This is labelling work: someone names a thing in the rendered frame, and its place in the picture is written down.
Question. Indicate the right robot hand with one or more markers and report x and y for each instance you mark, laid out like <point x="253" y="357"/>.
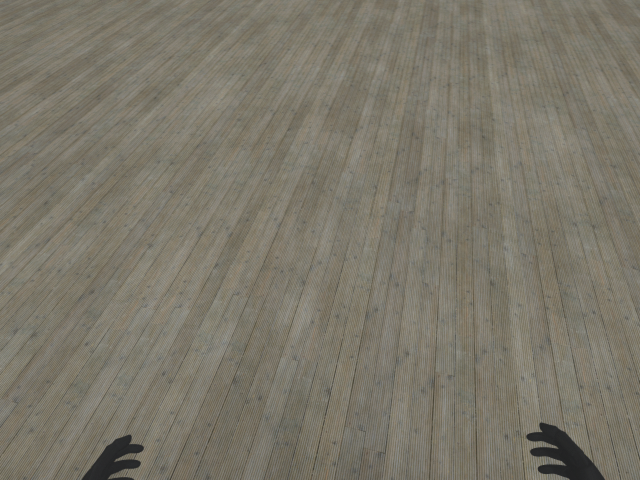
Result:
<point x="578" y="465"/>

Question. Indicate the left robot hand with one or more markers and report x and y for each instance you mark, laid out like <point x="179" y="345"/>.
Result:
<point x="105" y="465"/>

